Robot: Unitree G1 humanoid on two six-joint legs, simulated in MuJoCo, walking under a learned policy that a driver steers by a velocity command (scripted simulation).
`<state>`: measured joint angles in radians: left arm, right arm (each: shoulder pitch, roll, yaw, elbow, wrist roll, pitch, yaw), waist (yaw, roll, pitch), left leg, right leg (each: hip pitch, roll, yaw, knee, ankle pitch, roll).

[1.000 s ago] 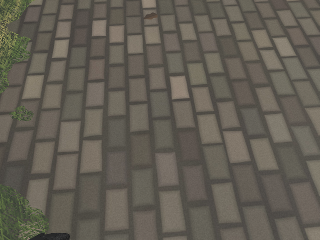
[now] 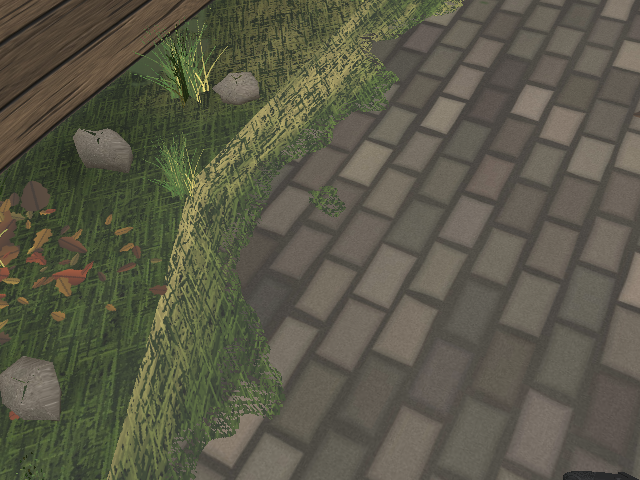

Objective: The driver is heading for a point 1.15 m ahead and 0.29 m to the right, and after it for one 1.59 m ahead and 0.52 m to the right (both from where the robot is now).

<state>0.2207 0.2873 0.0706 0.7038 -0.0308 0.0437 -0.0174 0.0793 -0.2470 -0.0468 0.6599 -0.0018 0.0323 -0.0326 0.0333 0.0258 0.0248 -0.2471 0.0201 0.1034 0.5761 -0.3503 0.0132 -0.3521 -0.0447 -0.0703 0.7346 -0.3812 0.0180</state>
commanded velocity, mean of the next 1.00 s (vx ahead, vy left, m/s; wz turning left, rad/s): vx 0.01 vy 0.00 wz -0.47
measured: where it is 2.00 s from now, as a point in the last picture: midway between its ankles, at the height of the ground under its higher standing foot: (319, 347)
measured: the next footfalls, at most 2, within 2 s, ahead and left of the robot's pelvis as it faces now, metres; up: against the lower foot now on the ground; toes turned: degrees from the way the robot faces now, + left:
right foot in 0.02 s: +0.03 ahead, -0.11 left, +0.00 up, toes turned -6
left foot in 0.52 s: +0.18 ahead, +0.06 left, +0.00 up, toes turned -38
